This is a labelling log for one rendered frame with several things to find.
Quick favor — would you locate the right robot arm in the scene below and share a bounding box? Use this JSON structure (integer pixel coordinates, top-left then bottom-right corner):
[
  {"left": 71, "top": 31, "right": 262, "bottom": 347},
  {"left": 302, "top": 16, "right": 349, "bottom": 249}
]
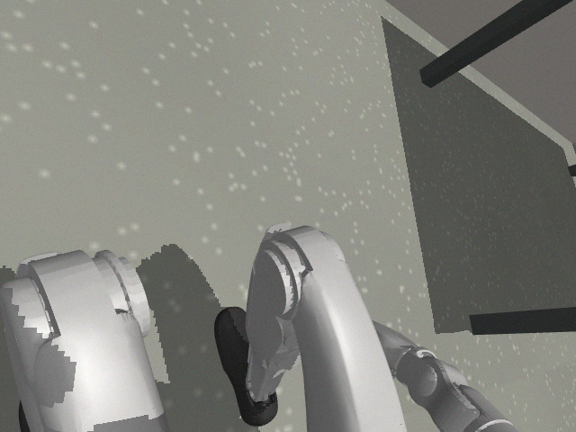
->
[{"left": 396, "top": 347, "right": 519, "bottom": 432}]

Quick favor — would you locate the right robot hand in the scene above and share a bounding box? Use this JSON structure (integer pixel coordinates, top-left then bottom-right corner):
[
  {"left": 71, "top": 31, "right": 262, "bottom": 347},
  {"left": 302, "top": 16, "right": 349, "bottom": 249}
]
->
[{"left": 372, "top": 320, "right": 418, "bottom": 379}]

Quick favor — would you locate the right robot foot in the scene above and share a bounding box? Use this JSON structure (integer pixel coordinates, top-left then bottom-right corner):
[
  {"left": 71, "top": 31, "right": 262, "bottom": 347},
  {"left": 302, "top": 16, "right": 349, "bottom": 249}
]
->
[{"left": 214, "top": 307, "right": 278, "bottom": 427}]

